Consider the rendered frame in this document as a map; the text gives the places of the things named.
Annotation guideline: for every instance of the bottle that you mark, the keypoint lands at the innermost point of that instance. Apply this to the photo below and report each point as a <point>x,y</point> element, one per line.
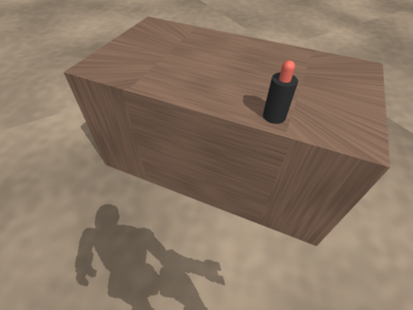
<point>280,94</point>

